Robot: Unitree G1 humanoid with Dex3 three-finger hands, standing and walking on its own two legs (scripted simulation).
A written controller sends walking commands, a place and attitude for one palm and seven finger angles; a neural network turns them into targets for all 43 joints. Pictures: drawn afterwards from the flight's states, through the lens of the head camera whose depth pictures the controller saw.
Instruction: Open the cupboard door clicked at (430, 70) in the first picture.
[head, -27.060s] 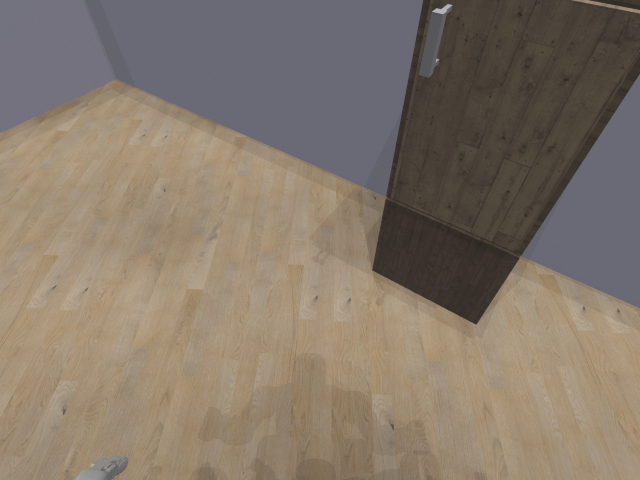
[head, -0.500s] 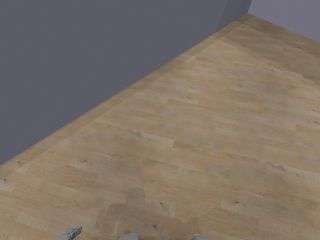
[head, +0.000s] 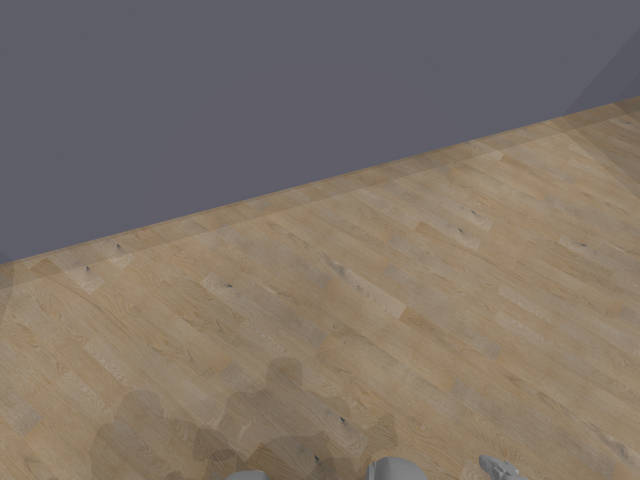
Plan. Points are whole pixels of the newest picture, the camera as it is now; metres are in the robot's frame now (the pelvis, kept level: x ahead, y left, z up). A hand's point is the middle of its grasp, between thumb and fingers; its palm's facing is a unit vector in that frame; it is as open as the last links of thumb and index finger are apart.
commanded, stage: turn to face it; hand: left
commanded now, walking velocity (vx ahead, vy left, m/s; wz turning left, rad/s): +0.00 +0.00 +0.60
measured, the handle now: out of the picture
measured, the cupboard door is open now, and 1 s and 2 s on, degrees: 47 47 47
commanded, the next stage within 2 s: take the last steps up to it in 1.94 s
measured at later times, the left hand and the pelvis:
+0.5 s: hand out of the picture +0.03 +0.17 -0.16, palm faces +0.29 -0.93 -0.22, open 7.3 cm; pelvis +0.02 -0.03 +0.00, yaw +19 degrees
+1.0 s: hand out of the picture +0.01 +0.18 -0.14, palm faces +0.56 -0.77 -0.29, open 7.3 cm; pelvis +0.04 -0.05 +0.00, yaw +36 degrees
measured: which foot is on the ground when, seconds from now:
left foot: down 0.00-0.24, up 0.26-0.54, down 0.56-0.88, up 0.90-1.00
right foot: up 0.00-0.22, down 0.24-0.54, up 0.56-0.86, down 0.88-1.00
